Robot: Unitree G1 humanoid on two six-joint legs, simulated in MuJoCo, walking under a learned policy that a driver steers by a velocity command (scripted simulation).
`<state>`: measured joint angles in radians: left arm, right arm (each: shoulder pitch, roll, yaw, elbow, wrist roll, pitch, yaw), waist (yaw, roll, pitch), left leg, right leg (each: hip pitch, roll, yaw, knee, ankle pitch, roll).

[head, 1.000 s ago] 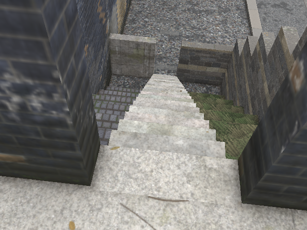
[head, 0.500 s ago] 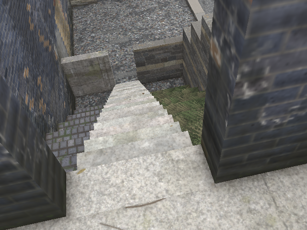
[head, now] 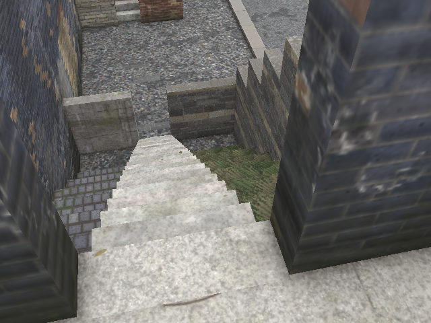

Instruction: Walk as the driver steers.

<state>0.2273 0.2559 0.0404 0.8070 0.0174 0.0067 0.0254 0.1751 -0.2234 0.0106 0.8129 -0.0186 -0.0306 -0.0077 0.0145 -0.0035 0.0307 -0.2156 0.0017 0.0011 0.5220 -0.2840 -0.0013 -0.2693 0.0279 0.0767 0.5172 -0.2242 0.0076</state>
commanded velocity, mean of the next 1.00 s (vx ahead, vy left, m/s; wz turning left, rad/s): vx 0.34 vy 0.00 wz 0.06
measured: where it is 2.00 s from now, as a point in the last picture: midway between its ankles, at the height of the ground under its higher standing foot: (187, 272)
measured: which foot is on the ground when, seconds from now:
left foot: down 0.00-0.38, up 0.40-0.86, down 0.88-1.00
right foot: down 0.00-0.90, up 0.92-1.00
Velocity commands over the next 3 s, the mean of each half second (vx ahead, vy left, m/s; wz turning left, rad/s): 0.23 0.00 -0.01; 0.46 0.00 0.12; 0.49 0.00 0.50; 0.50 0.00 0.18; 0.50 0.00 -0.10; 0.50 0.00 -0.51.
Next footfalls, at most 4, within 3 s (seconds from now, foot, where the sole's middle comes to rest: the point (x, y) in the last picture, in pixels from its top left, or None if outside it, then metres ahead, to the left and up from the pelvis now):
0.88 left None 0.49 0.10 -0.77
1.30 right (248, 276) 0.67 -0.07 -0.77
1.64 left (157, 281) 0.65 0.23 -0.77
1.94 right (212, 252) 0.76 0.05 -0.77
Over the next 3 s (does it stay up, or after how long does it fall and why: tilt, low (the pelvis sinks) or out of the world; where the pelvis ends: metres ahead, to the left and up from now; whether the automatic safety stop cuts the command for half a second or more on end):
stays up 0.99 0.28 -0.31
